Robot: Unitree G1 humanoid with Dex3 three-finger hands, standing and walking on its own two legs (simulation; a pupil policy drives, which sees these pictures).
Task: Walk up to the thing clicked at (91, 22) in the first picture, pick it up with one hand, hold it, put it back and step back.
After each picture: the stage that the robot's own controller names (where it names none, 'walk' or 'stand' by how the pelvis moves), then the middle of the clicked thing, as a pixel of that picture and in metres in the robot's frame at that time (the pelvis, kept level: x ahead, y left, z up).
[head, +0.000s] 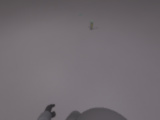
stand; (91, 25) +2.37 +0.14 -0.66
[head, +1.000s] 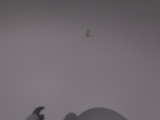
walk; (88, 32) +2.25 +0.14 -0.65
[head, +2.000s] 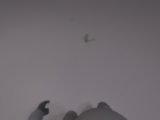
walk; (86, 37) +1.62 +0.13 -0.65
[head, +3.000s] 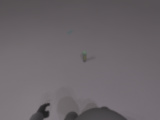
walk; (84, 56) +1.09 +0.15 -0.64
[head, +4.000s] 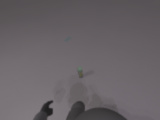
walk; (80, 72) +0.70 +0.24 -0.64
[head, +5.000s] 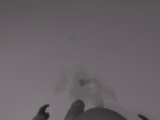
walk; (80, 80) +0.51 +0.19 -0.62
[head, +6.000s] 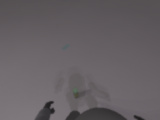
stand; (75, 93) +0.40 +0.20 -0.65
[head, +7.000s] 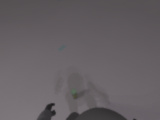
stand; (74, 94) +0.38 +0.22 -0.66
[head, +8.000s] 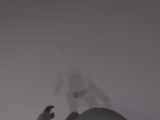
stand; (74, 93) +0.40 +0.22 -0.66
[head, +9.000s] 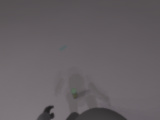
stand; (74, 93) +0.39 +0.22 -0.66
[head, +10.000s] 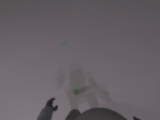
go down; (75, 90) +0.40 +0.21 -0.65
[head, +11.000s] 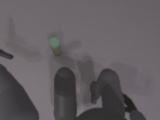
go down; (56, 48) +0.48 +0.26 -0.23
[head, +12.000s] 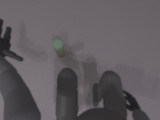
close in; (59, 49) +0.47 +0.26 -0.24
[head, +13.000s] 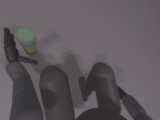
close in; (29, 44) +0.45 +0.30 -0.16
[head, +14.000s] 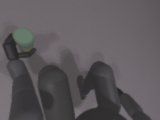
lift; (26, 44) +0.44 +0.30 -0.16
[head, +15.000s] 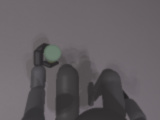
lift; (51, 56) +0.35 +0.27 -0.09
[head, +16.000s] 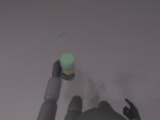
lift; (68, 69) +0.32 +0.17 +0.06
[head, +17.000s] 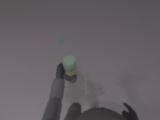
hold; (70, 71) +0.32 +0.16 +0.04
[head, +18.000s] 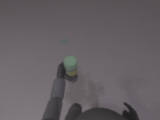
hold; (71, 71) +0.32 +0.16 +0.05
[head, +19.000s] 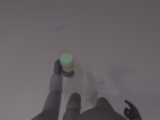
crouch; (68, 67) +0.35 +0.17 +0.00
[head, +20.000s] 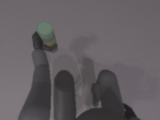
lower; (49, 40) +0.49 +0.24 -0.04
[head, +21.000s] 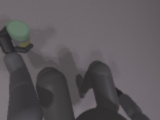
lower; (21, 40) +0.46 +0.30 -0.16
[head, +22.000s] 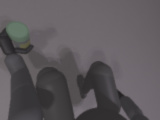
lower; (22, 41) +0.45 +0.31 -0.16
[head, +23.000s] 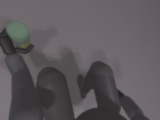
lower; (22, 41) +0.45 +0.31 -0.15
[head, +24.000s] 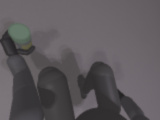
lower; (24, 42) +0.44 +0.31 -0.15
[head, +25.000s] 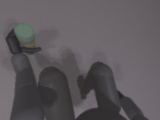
open; (28, 42) +0.45 +0.30 -0.17
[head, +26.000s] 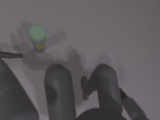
stand; (38, 41) +0.45 +0.29 -0.17
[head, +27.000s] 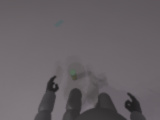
stand; (73, 75) +0.44 +0.20 -0.50
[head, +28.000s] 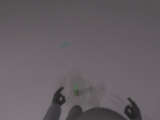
stand; (76, 90) +0.42 +0.19 -0.60
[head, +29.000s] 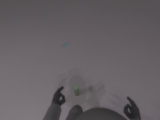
stand; (76, 90) +0.42 +0.18 -0.60
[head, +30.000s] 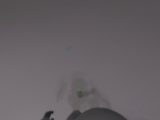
stand; (79, 92) +0.44 +0.18 -0.65
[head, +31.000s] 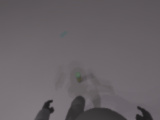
walk; (78, 77) +0.49 +0.21 -0.62
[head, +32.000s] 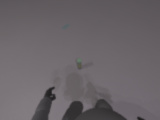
walk; (79, 64) +0.71 +0.19 -0.62
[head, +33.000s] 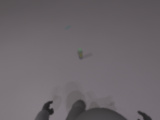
stand; (80, 53) +1.03 +0.28 -0.63
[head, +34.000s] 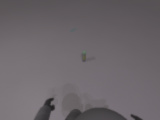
stand; (84, 56) +1.07 +0.18 -0.65
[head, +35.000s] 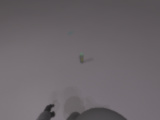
stand; (81, 58) +1.07 +0.22 -0.66
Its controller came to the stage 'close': yes
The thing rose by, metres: 0.69
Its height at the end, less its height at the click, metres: +0.00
